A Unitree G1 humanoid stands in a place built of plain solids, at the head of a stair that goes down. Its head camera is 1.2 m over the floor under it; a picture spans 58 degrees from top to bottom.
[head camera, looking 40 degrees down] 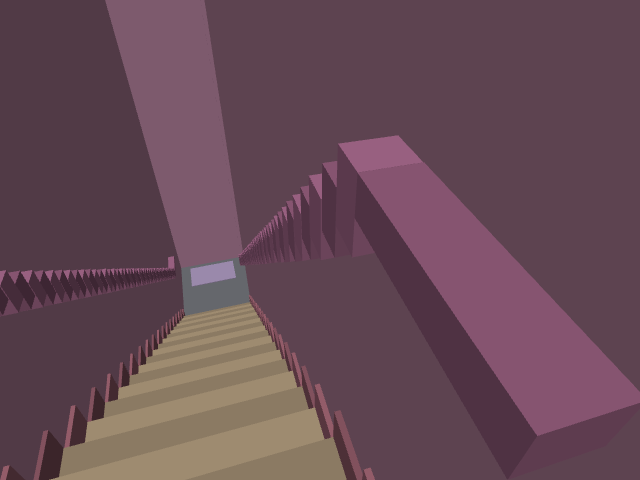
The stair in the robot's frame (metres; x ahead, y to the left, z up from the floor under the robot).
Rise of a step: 0.21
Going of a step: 0.23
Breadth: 1.07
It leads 16 degrees to the left of straight ahead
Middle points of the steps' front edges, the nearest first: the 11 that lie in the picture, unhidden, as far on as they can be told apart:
0.75 0.51 -0.41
0.97 0.57 -0.62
1.19 0.64 -0.83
1.40 0.70 -1.03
1.62 0.76 -1.24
1.84 0.83 -1.45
2.06 0.89 -1.65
2.27 0.96 -1.86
2.49 1.02 -2.07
2.71 1.08 -2.27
2.93 1.15 -2.48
